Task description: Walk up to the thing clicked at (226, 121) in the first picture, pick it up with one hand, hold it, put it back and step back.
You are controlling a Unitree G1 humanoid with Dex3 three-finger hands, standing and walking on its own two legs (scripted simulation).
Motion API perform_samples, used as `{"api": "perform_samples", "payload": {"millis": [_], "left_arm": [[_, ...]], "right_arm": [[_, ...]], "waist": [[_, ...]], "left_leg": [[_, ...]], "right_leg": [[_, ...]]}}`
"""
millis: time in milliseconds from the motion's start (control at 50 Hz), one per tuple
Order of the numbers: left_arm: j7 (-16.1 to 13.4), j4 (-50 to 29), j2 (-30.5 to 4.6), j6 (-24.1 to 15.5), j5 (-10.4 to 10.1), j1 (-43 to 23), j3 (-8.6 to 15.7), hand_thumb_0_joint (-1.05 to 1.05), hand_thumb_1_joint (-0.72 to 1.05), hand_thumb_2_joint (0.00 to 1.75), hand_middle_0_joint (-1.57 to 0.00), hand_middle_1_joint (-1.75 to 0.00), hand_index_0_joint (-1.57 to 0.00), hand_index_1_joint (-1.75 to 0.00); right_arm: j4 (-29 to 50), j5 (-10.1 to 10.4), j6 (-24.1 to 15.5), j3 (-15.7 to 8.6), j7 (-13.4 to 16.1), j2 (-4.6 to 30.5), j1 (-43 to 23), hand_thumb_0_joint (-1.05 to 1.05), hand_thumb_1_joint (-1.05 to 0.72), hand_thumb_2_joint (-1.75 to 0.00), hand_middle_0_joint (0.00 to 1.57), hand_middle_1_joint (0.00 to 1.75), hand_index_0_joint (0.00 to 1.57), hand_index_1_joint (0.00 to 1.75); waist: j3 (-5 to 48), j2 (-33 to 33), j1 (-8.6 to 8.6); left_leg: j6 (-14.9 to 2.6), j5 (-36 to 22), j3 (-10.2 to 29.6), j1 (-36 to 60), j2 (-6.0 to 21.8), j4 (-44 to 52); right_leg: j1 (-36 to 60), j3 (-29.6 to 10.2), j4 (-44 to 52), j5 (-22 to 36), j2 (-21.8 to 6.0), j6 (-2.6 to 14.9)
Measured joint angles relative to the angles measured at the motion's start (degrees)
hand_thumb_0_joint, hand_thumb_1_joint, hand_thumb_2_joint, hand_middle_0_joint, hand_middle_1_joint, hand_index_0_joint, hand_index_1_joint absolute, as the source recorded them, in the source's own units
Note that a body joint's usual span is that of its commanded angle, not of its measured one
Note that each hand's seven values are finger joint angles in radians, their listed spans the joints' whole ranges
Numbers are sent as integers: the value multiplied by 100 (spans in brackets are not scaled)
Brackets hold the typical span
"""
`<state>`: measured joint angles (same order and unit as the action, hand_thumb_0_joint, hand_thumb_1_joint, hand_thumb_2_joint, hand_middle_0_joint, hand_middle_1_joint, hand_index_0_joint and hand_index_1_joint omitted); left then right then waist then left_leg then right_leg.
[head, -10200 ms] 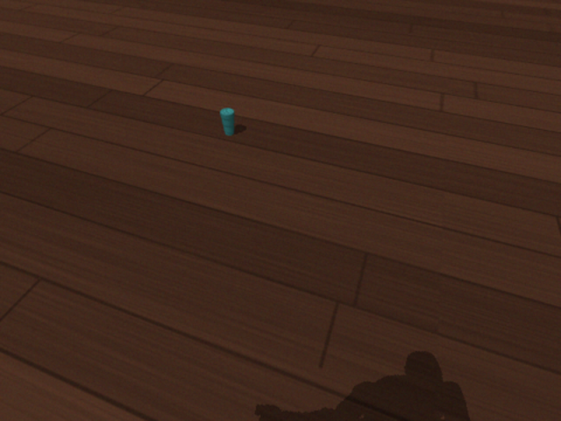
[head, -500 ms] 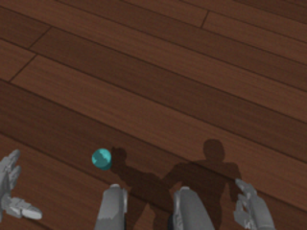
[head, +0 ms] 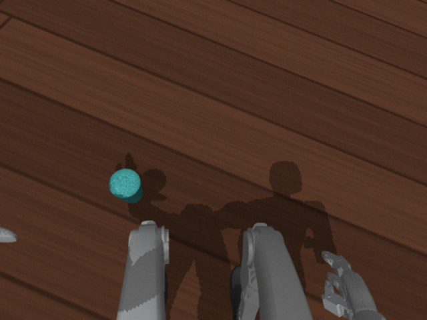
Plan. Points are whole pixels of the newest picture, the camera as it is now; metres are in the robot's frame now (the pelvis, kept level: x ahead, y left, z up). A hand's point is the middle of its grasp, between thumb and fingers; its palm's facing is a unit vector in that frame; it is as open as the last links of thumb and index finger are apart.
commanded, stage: go down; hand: left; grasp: from the side
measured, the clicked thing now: (129, 189) +0.43 +0.24 -0.41
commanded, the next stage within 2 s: approach in 1.14 s
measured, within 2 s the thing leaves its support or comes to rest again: neither
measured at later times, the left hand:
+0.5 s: hand out of the picture +0.34 +0.40 -0.08, palm faces +0.17 -0.97 -0.16, open 17.2 cm
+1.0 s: hand out of the picture +0.35 +0.41 -0.09, palm faces +0.18 -0.98 -0.13, open 17.4 cm
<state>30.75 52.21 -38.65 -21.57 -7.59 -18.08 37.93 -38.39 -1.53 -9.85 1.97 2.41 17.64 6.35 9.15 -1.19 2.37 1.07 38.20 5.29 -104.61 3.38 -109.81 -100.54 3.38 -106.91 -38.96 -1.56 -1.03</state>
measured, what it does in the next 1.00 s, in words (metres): lowers itself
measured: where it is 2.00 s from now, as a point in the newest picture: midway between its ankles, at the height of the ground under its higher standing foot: (199, 316)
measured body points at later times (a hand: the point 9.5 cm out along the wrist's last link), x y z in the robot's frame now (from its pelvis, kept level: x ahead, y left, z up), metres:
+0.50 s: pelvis -0.01 +0.00 -0.06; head +0.19 +0.06 +0.34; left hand +0.32 +0.45 -0.06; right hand +0.16 -0.27 -0.16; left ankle +0.07 +0.13 -0.45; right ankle +0.07 -0.13 -0.45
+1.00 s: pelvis -0.02 +0.00 -0.09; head +0.19 +0.07 +0.30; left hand +0.34 +0.46 -0.08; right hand +0.14 -0.28 -0.19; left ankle +0.07 +0.13 -0.45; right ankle +0.07 -0.13 -0.45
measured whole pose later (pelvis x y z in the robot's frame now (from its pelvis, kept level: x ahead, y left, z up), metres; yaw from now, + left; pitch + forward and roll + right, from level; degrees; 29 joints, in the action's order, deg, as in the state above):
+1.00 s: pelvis -0.02 +0.00 -0.09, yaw -2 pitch +32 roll -7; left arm 40.3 58.0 -48.9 -21.7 -11.0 -28.3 46.2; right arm -39.6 -2.3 -10.0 5.3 1.8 20.0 5.5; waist 6.2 -1.9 4.0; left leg 0.9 39.0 7.6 -120.5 2.6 -127.1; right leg -115.4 3.8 -123.4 -39.9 -1.2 -1.6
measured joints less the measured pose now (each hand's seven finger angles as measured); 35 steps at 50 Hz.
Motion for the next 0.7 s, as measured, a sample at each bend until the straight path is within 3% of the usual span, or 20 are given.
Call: {"api": "perform_samples", "payload": {"millis": [220,700], "left_arm": [[342,117,-260,-77,-182,-257,292,-1,-45,11,-4,-10,-5,-9],[769,518,-831,-49,-265,-892,656,-1,-50,10,-3,-7,-3,-8]], "right_arm": [[-73,-17,4,87,-5,102,-71,1,-90,-90,20,30,20,30],[-99,-83,-5,276,-44,168,-96,1,-92,-90,20,30,20,30]], "waist": [[-63,-10,34],[-243,-63,99]], "left_leg": [[-30,68,62,-547,-19,-575],[-16,48,184,-1330,-51,-1436]], "right_leg": [[-505,5,-533,-64,7,-35],[-1258,27,-1374,-55,33,-39]]}}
